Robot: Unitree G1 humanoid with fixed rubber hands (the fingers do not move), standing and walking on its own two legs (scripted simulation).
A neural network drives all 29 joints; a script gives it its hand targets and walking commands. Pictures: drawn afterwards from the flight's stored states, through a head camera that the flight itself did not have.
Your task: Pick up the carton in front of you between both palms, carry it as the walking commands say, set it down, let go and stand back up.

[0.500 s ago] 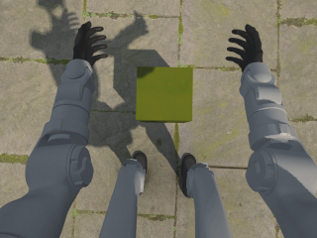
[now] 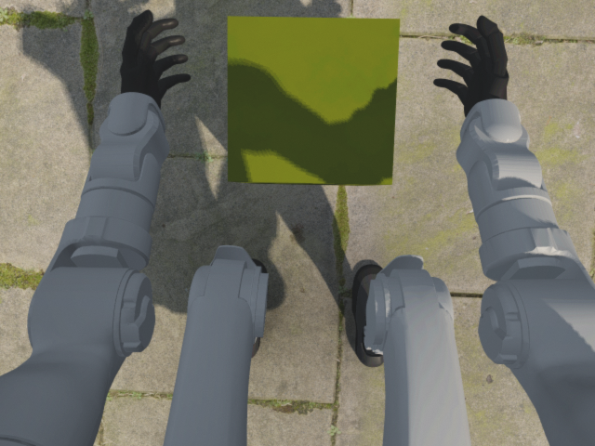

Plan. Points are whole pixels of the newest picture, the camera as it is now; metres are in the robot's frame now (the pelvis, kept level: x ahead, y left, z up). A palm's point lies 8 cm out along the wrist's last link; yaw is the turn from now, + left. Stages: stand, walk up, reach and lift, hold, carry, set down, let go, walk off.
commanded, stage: reach and lift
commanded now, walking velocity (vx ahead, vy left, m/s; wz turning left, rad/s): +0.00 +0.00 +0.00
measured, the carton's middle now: (309, 121) +0.50 +0.02 -0.32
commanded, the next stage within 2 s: none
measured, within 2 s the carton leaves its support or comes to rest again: leaves its support in 1.10 s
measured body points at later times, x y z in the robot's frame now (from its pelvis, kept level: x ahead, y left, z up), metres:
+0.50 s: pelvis -0.01 +0.00 -0.07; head +0.35 +0.01 +0.18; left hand +0.52 +0.20 -0.26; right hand +0.53 -0.17 -0.26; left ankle +0.10 +0.13 -0.41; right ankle +0.10 -0.12 -0.41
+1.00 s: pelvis -0.02 +0.00 -0.07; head +0.35 +0.01 +0.19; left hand +0.52 +0.17 -0.25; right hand +0.53 -0.13 -0.25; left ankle +0.10 +0.13 -0.41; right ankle +0.10 -0.12 -0.41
